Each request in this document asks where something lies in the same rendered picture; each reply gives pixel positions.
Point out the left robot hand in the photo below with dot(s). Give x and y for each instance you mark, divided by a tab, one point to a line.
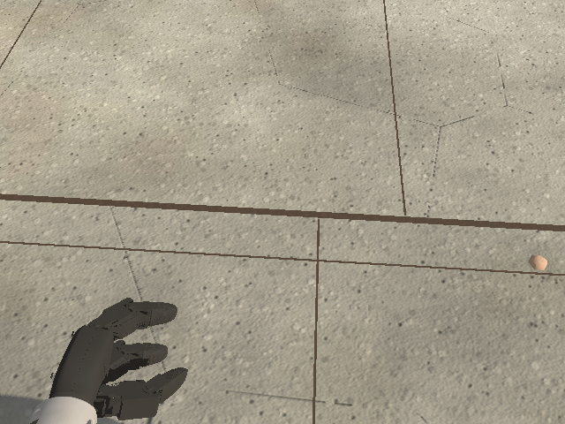
92	359

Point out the robot left forearm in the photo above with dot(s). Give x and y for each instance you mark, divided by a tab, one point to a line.
64	410

